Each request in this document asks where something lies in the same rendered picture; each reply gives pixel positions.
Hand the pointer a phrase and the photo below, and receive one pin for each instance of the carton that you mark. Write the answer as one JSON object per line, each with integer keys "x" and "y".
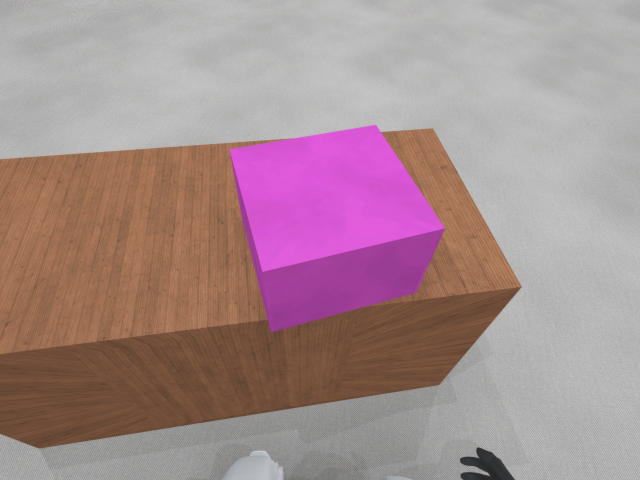
{"x": 334, "y": 223}

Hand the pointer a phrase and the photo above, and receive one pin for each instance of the robot left shin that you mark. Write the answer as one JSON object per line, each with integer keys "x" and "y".
{"x": 263, "y": 453}

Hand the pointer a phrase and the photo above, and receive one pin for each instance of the pedestal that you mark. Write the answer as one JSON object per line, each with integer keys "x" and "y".
{"x": 129, "y": 301}

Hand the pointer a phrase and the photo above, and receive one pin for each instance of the left robot thigh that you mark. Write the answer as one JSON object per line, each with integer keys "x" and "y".
{"x": 255, "y": 467}

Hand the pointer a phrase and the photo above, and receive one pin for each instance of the right robot hand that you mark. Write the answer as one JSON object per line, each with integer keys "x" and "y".
{"x": 487, "y": 462}

